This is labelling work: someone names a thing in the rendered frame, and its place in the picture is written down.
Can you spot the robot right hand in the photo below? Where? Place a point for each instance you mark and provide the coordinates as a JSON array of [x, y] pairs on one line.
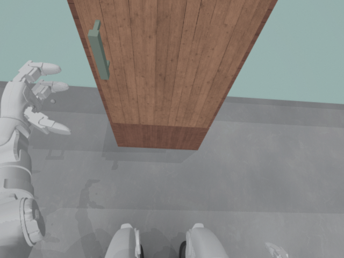
[[276, 252]]

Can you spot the robot left hand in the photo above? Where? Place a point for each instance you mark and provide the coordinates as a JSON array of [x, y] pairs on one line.
[[17, 97]]

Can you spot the right robot shin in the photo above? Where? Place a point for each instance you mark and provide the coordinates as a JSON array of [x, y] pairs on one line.
[[196, 225]]

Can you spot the robot left thigh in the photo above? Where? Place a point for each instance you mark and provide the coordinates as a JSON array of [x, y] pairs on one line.
[[125, 244]]

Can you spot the handle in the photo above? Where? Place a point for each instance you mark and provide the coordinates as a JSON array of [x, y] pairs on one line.
[[98, 51]]

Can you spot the left robot forearm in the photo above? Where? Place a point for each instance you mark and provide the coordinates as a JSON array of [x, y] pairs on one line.
[[15, 162]]

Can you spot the left robot upper arm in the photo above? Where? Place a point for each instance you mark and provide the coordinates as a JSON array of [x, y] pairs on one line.
[[21, 226]]

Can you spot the cupboard door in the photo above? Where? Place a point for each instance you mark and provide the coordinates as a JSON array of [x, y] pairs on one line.
[[171, 61]]

